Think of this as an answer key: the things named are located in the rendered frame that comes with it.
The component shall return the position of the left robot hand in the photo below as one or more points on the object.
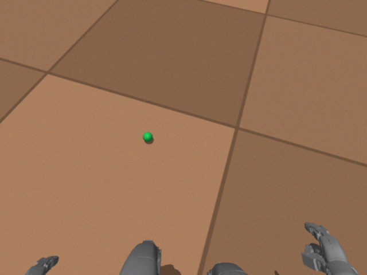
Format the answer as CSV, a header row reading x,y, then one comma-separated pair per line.
x,y
43,266

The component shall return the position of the right robot hand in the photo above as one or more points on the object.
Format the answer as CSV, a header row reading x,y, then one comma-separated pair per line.
x,y
316,257

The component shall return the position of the right robot arm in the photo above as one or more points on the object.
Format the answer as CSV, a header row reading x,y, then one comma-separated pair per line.
x,y
338,267

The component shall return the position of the ball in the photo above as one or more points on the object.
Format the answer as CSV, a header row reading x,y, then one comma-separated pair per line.
x,y
147,136

